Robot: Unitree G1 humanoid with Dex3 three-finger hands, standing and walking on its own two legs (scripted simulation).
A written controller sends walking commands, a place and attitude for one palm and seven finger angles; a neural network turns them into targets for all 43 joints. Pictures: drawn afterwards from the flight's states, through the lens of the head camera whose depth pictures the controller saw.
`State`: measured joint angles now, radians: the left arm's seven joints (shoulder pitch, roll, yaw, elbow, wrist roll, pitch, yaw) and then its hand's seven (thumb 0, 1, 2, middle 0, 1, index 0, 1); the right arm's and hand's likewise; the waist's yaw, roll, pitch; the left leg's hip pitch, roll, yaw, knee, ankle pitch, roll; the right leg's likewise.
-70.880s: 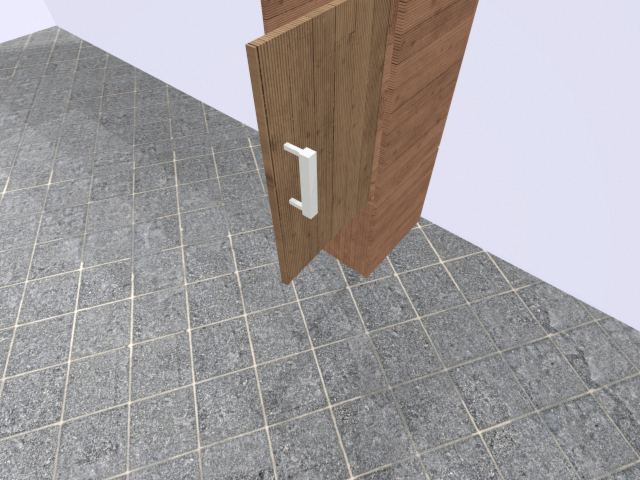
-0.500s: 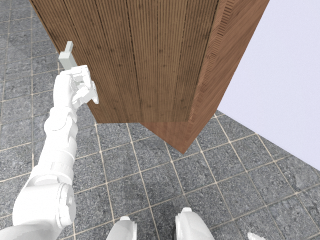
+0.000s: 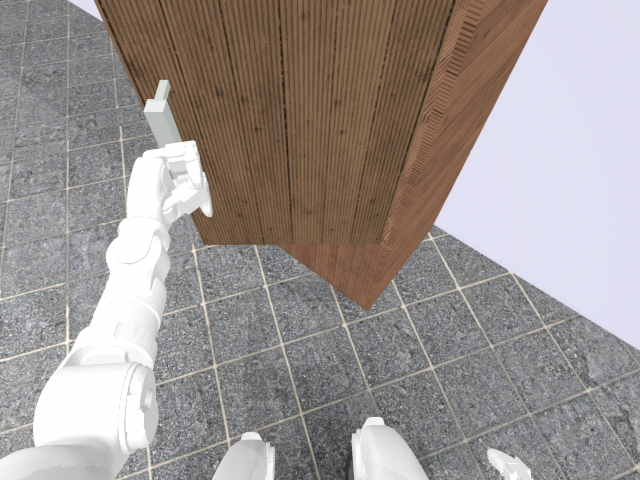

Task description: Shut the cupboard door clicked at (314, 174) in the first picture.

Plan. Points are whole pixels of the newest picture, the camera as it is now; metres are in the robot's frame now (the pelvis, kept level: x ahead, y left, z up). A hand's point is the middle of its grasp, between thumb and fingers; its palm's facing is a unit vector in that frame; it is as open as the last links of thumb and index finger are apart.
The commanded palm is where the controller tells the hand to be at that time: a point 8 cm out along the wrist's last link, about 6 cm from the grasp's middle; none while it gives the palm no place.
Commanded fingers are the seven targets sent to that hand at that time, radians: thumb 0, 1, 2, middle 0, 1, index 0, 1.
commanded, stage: push the door shut along its arc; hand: left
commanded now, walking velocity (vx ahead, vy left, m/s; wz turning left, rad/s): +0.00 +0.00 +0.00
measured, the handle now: (176, 140) +0.55 +0.18 +0.07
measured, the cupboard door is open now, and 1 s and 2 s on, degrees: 40 28 21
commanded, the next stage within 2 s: pull the fist back off the door in 1.16 s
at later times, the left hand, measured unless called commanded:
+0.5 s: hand (217, 149) +0.52 +0.12 +0.07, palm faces -0.18 -0.98 -0.05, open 3.1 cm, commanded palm +0.52 +0.16 +0.07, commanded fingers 0.00 0.90 0.90 -1.30 -1.50 -1.30 -1.50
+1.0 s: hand (241, 115) +0.58 +0.09 +0.08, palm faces -0.30 -0.95 -0.04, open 2.9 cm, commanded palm +0.59 +0.14 +0.07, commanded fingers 0.00 0.90 0.90 -1.30 -1.50 -1.30 -1.50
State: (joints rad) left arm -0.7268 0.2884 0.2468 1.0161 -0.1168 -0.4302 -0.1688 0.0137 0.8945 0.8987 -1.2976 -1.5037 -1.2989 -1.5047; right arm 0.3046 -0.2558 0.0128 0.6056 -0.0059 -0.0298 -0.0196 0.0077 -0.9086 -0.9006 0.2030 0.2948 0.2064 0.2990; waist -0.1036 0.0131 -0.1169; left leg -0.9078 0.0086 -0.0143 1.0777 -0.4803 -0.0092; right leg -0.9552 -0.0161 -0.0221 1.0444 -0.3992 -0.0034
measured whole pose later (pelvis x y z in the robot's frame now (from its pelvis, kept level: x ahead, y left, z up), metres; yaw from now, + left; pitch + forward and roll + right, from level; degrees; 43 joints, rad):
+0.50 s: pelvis +0.00 +0.00 -0.02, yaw +0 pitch +23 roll -1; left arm -1.03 0.46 0.26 1.21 -0.09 -0.37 -0.29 0.01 0.90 0.90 -1.30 -1.50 -1.30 -1.50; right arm 0.38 -0.28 0.02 0.65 -0.02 -0.02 -0.02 0.01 -0.91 -0.90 0.20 0.29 0.21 0.30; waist -0.18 0.03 -0.11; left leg -1.07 0.02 -0.04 1.17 -0.50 -0.01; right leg -1.11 -0.01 -0.04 1.11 -0.41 -0.01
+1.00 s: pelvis +0.00 +0.00 -0.03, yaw -2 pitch +28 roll -2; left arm -1.28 0.62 0.32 1.32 -0.01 -0.25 -0.39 -0.01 0.89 0.92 -1.29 -1.50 -1.30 -1.50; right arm 0.41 -0.26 0.07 0.62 -0.02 -0.03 -0.01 0.00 -0.91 -0.90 0.20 0.29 0.21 0.30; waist -0.27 0.05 -0.09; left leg -1.19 0.04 -0.03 1.24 -0.53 -0.01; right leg -1.23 0.02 -0.03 1.15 -0.42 0.00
